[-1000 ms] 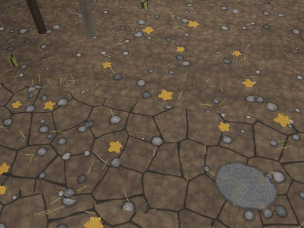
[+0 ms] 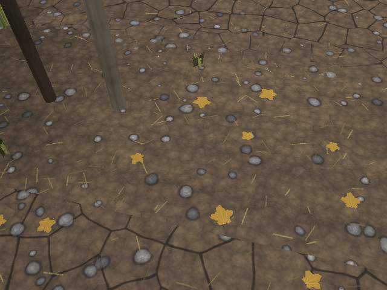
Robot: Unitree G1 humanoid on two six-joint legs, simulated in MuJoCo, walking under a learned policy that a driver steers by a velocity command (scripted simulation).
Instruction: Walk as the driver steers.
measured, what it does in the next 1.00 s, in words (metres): goes down: left foot 0.17 m lower, then right foot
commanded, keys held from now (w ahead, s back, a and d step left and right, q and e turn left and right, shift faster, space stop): w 0.24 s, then no key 0.76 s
